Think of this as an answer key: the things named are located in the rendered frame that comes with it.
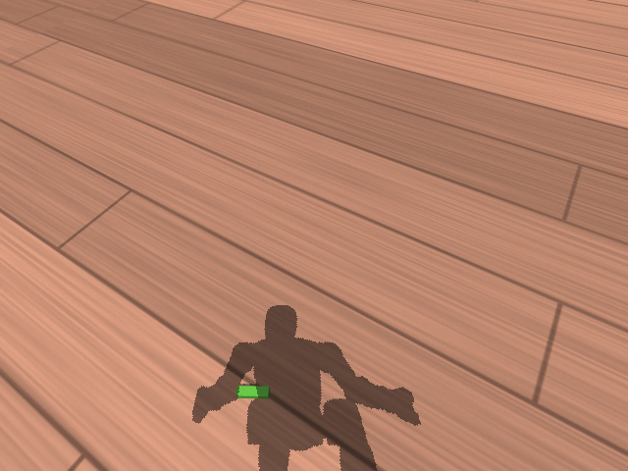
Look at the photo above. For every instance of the small box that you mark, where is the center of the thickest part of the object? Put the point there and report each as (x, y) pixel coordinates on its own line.
(252, 392)

